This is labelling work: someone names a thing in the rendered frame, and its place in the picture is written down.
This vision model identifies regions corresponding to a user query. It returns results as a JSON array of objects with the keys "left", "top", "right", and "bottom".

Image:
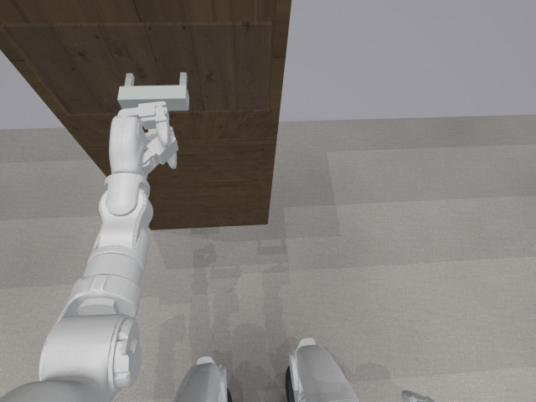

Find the robot right thigh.
[{"left": 289, "top": 345, "right": 359, "bottom": 402}]

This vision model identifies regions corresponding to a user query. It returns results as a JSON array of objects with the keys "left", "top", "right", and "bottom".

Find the cabinet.
[{"left": 0, "top": 0, "right": 291, "bottom": 230}]

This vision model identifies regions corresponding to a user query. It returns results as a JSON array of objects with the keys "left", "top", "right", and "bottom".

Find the drawer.
[{"left": 1, "top": 22, "right": 272, "bottom": 114}]

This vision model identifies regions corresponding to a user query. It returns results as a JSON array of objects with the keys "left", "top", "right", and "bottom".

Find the left robot hand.
[{"left": 109, "top": 101, "right": 178, "bottom": 179}]

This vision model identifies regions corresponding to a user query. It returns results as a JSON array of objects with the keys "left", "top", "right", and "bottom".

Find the left robot forearm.
[{"left": 39, "top": 172, "right": 153, "bottom": 381}]

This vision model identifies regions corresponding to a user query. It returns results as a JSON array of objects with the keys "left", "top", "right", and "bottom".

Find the robot left upper arm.
[{"left": 0, "top": 314, "right": 142, "bottom": 402}]

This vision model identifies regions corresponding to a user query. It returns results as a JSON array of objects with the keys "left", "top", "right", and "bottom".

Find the handle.
[{"left": 117, "top": 72, "right": 189, "bottom": 111}]

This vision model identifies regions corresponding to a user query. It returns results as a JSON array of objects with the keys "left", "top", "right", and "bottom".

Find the left robot shin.
[{"left": 197, "top": 357, "right": 215, "bottom": 364}]

